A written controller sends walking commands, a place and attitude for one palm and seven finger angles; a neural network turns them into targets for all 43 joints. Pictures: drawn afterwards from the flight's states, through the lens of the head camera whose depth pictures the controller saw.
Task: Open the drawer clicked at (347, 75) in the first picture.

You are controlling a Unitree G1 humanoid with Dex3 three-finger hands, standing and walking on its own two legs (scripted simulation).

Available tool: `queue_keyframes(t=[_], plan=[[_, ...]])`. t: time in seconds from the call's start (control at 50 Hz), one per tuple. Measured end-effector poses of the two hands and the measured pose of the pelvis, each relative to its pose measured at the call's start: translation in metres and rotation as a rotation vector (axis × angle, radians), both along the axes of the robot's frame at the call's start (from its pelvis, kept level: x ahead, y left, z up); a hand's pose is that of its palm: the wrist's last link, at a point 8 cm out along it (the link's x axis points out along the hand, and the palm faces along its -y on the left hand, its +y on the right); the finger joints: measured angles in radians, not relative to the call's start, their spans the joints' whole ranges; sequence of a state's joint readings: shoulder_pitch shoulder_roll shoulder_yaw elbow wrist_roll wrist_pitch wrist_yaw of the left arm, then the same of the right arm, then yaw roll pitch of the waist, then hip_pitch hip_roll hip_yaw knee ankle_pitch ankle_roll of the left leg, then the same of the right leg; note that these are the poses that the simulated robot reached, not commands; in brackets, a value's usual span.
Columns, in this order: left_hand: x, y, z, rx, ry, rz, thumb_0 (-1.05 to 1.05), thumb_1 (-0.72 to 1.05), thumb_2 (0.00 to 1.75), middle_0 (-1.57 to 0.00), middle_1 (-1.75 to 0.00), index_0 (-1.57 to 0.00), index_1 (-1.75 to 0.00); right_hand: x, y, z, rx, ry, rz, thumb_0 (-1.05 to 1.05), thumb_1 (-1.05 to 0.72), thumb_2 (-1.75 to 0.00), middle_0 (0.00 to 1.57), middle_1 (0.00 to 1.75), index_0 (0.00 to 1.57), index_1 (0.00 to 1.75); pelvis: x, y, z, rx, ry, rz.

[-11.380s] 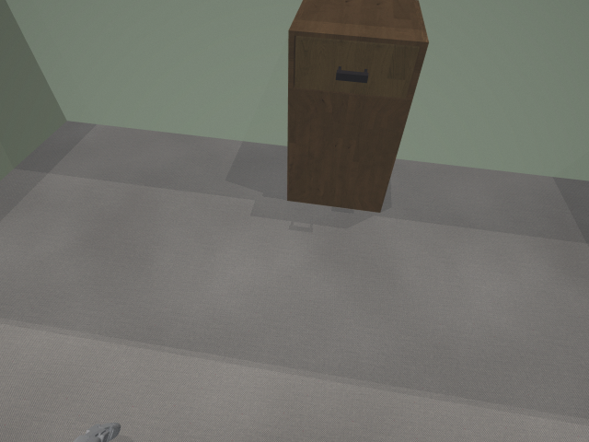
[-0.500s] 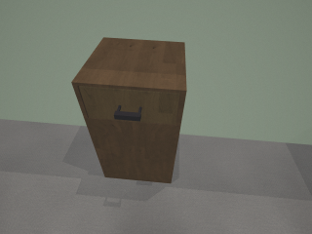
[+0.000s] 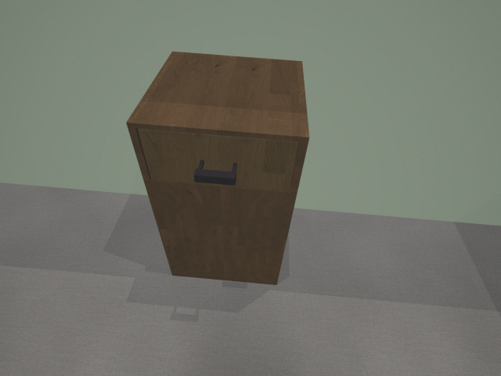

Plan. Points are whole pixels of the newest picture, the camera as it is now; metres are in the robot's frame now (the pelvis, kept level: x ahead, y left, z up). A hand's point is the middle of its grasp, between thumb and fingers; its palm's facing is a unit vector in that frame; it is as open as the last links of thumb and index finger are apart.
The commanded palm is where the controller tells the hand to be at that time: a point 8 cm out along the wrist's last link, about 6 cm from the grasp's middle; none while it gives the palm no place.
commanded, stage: shuffle to correct the standing spot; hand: left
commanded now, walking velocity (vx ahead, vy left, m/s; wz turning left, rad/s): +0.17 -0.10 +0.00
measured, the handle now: (216, 171) +0.63 +0.12 -0.08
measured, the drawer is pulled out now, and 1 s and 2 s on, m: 0.00 0.00 0.00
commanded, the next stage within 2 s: come to a stop and stand still in 0.44 s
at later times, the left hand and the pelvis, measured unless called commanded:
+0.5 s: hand out of the picture -0.01 +0.12 -0.19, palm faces +0.05 -1.00 -0.08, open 7.4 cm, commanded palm none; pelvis +0.07 -0.01 -0.01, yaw -2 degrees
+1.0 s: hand (190, 362) +0.19 +0.12 -0.17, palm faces +0.05 -0.98 -0.21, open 7.3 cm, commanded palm none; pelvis +0.10 -0.05 -0.01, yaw +1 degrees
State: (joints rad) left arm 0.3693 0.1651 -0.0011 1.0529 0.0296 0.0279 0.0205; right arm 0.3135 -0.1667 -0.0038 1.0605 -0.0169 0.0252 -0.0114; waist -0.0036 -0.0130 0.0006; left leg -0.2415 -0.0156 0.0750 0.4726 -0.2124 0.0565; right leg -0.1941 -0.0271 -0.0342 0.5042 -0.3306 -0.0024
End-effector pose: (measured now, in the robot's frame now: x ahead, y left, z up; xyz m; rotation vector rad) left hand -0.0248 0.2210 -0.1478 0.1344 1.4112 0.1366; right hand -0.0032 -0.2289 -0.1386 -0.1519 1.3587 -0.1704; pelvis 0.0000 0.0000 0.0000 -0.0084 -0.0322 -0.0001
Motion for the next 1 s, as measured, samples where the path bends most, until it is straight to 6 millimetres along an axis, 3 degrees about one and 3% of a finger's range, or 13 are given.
queue_keyframes(t=[0.1,0.2,0.28,0.38,0.44,0.5,0.62,0.68,0.76,0.9,1.0], plan=[[-0.020,-0.005,0.003,0.000,0.070,0.011,0.00,0.91,0.90,-0.20,-0.29,-0.20,-0.30,-0.020,-0.007,-0.004,0.002,0.053,-0.041,0.01,-0.91,-0.90,0.20,0.30,0.20,0.30,0.002,-0.006,-0.001,0.006,0.008,-0.018],[-0.030,-0.020,0.006,0.005,0.092,0.048,0.00,0.91,0.90,-0.20,-0.29,-0.20,-0.30,-0.024,-0.020,-0.009,0.007,0.085,-0.050,0.01,-0.90,-0.90,0.20,0.30,0.20,0.30,0.010,-0.019,-0.002,0.004,0.011,-0.011],[-0.034,-0.034,0.005,-0.006,0.098,0.096,0.00,0.91,0.90,-0.20,-0.29,-0.20,-0.30,-0.006,-0.025,-0.005,0.008,0.081,-0.031,0.01,-0.91,-0.90,0.20,0.30,0.20,0.30,0.021,-0.024,-0.001,-0.005,0.018,-0.003],[-0.026,-0.046,-0.001,-0.054,0.127,0.102,0.00,0.91,0.90,-0.20,-0.29,-0.20,-0.30,0.041,-0.020,0.001,0.001,-0.006,-0.011,0.01,-0.91,-0.90,0.20,0.30,0.19,0.30,0.040,-0.021,-0.001,-0.014,0.023,0.007],[-0.011,-0.046,-0.013,-0.088,0.135,0.099,0.00,0.91,0.90,-0.20,-0.29,-0.20,-0.30,0.068,-0.015,-0.003,-0.023,-0.063,-0.002,0.01,-0.92,-0.90,0.20,0.30,0.19,0.30,0.054,-0.014,-0.010,-0.025,0.023,0.006],[0.016,-0.044,-0.018,-0.104,0.136,0.051,0.01,0.91,0.90,-0.20,-0.29,-0.20,-0.30,0.080,-0.011,-0.002,-0.030,-0.097,-0.034,0.01,-0.93,-0.90,0.20,0.30,0.20,0.30,0.067,-0.012,-0.011,0.002,0.022,-0.030],[0.108,-0.036,-0.005,-0.066,-0.001,-0.032,0.01,0.92,0.90,-0.20,-0.29,-0.20,-0.30,0.067,-0.006,0.004,-0.002,-0.024,-0.087,0.01,-0.92,-0.90,0.20,0.30,0.20,0.30,0.090,-0.021,0.001,0.010,0.027,-0.043],[0.141,-0.026,0.002,-0.002,-0.037,-0.047,0.04,0.95,0.90,-0.20,-0.29,-0.20,-0.30,0.057,-0.006,0.002,0.027,0.046,-0.106,0.01,-0.91,-0.90,0.20,0.30,0.20,0.30,0.101,-0.031,0.003,0.013,0.026,-0.042],[0.178,-0.030,0.005,0.058,-0.102,-0.052,0.03,0.95,0.90,-0.20,-0.29,-0.20,-0.30,0.052,-0.015,-0.012,0.071,0.130,-0.125,0.01,-0.91,-0.90,0.20,0.30,0.20,0.30,0.116,-0.050,-0.006,0.032,0.013,-0.031],[0.207,-0.054,0.007,0.065,-0.178,-0.037,0.01,0.92,0.90,-0.20,-0.29,-0.20,-0.30,0.075,-0.042,-0.026,0.068,0.146,-0.112,0.01,-0.91,-0.90,0.20,0.30,0.20,0.30,0.118,-0.060,-0.011,0.013,0.009,-0.001],[0.207,-0.049,0.004,0.046,-0.222,-0.008,0.00,0.93,0.90,-0.20,-0.30,-0.20,-0.30,0.108,-0.053,-0.017,0.015,0.052,-0.054,0.01,-0.91,-0.90,0.20,0.30,0.19,0.30,0.102,-0.052,-0.010,0.008,0.012,0.012]])
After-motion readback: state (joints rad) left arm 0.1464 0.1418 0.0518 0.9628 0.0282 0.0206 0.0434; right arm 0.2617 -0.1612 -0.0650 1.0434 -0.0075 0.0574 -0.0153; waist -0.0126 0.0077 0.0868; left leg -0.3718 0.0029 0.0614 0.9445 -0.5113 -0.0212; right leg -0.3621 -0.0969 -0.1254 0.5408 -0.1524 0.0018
